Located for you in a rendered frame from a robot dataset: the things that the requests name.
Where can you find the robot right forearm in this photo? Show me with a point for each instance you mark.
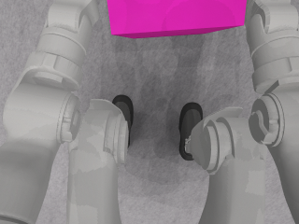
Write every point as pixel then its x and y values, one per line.
pixel 272 32

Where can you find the right robot upper arm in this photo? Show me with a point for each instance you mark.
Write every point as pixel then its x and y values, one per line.
pixel 274 122

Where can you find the carton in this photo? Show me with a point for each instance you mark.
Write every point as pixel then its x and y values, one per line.
pixel 158 18

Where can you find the left robot upper arm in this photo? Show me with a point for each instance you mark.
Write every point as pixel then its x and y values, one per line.
pixel 38 120

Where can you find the left robot thigh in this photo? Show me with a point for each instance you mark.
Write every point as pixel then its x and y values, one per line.
pixel 93 169

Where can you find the robot left forearm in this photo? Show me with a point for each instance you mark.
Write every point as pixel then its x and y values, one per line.
pixel 62 47

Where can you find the robot right foot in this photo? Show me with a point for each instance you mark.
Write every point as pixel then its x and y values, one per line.
pixel 190 115

